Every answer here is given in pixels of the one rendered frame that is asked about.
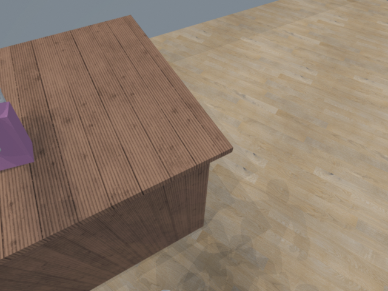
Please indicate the table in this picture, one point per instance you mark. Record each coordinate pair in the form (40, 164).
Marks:
(121, 150)

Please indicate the sponge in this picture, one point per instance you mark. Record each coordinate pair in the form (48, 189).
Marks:
(16, 146)

